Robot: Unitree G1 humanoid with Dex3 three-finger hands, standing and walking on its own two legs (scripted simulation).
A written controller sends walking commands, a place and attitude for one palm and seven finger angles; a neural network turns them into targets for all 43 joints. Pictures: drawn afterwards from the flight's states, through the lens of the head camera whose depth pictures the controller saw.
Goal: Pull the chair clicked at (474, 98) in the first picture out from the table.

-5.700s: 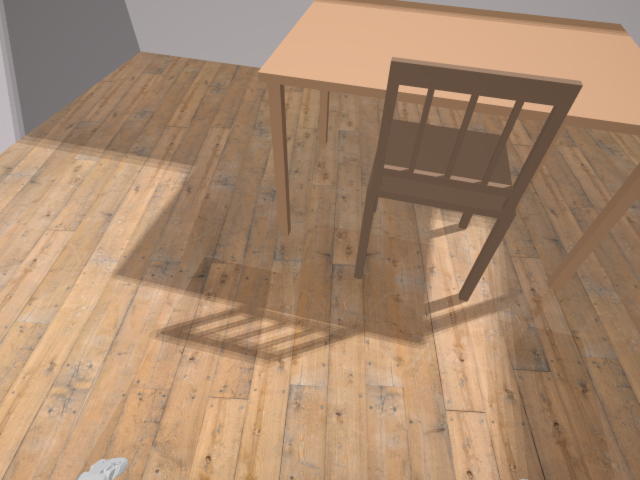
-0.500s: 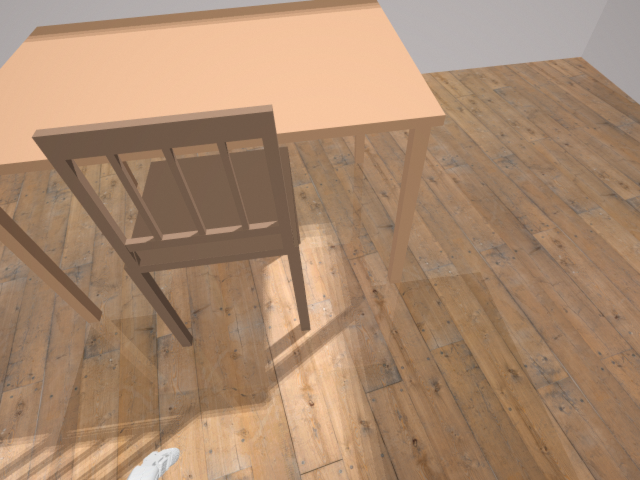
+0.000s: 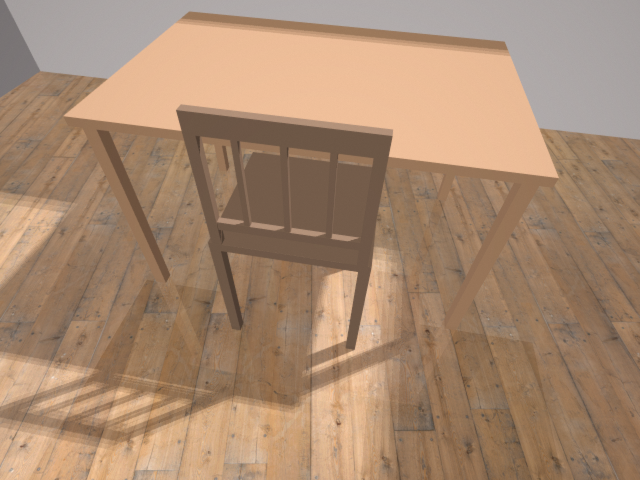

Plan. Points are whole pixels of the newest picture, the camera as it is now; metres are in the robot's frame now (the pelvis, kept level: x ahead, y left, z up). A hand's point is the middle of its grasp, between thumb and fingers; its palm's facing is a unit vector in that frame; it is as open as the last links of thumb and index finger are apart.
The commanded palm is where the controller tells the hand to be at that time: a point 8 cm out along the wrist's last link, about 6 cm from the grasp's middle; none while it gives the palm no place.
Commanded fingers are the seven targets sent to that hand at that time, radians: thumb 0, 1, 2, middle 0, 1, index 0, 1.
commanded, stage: take the last steps up to it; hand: left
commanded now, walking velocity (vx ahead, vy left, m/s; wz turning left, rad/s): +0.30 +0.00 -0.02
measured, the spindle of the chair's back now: (286, 191) +0.71 +0.17 -0.10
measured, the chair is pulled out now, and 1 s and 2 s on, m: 0.00 0.00 0.00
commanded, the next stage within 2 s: come to a stop and stand still in 0.52 s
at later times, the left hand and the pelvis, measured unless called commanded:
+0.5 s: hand (236, 400) +0.26 +0.17 -0.18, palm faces -0.05 -0.98 -0.21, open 7.4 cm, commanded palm none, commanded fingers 0.00 0.90 0.90 -0.20 -0.30 -0.20 -0.30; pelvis +0.16 -0.01 -0.03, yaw -2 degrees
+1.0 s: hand (235, 395) +0.27 +0.18 -0.19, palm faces +0.04 -0.98 -0.20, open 7.3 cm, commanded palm none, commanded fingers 0.00 0.90 0.90 -0.20 -0.30 -0.20 -0.30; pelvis +0.24 +0.00 -0.01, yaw -3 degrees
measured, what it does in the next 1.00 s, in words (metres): walks ahead: left foot, then right foot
